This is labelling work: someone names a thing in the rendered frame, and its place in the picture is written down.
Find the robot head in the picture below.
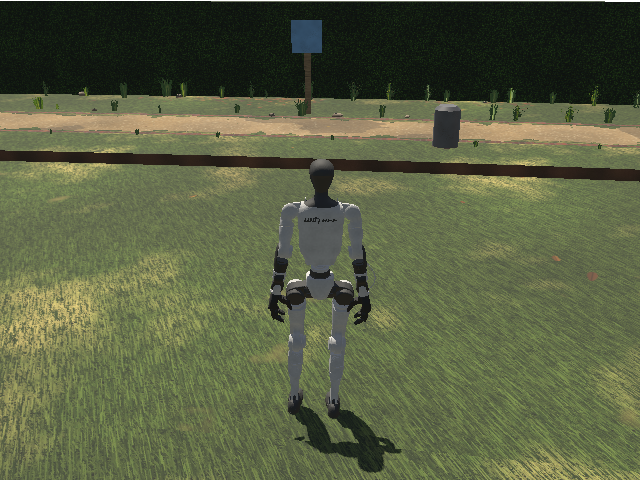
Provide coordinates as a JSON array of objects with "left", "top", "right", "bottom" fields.
[{"left": 304, "top": 159, "right": 338, "bottom": 208}]

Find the robot left hand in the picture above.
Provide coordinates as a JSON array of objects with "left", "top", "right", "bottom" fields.
[{"left": 268, "top": 293, "right": 292, "bottom": 323}]

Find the right robot forearm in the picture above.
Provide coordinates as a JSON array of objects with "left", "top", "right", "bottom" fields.
[{"left": 352, "top": 245, "right": 370, "bottom": 297}]

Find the left robot upper arm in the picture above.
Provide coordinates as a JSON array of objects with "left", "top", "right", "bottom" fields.
[{"left": 277, "top": 202, "right": 301, "bottom": 259}]

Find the left robot forearm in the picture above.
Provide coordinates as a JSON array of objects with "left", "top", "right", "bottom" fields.
[{"left": 270, "top": 243, "right": 288, "bottom": 295}]

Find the right robot upper arm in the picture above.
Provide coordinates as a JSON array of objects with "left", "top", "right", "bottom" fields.
[{"left": 342, "top": 203, "right": 363, "bottom": 259}]

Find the right robot foot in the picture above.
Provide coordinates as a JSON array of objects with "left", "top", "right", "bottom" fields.
[{"left": 325, "top": 391, "right": 340, "bottom": 418}]

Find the robot right hand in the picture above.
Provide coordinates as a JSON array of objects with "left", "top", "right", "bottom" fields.
[{"left": 347, "top": 295, "right": 371, "bottom": 325}]

